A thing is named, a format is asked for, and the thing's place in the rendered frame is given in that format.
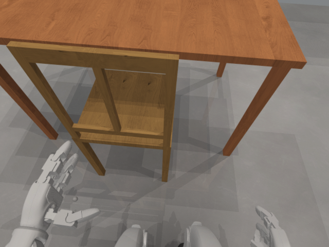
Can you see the robot thigh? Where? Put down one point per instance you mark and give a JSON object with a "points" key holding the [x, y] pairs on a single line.
{"points": [[200, 236], [133, 237]]}

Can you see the left robot hand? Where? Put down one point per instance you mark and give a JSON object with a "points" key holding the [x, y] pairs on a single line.
{"points": [[47, 190]]}

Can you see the table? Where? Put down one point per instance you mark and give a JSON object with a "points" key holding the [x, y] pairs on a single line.
{"points": [[251, 32]]}

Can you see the left robot forearm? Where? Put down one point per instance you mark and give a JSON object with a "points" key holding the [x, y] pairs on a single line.
{"points": [[28, 237]]}

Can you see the robot left thigh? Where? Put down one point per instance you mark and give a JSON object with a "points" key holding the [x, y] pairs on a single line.
{"points": [[133, 237]]}

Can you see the right robot hand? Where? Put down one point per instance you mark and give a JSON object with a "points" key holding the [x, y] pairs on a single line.
{"points": [[276, 237]]}

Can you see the robot right thigh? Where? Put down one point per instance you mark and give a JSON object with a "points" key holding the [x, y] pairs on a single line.
{"points": [[200, 236]]}

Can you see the chair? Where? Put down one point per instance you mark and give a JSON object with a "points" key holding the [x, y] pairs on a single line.
{"points": [[123, 108]]}

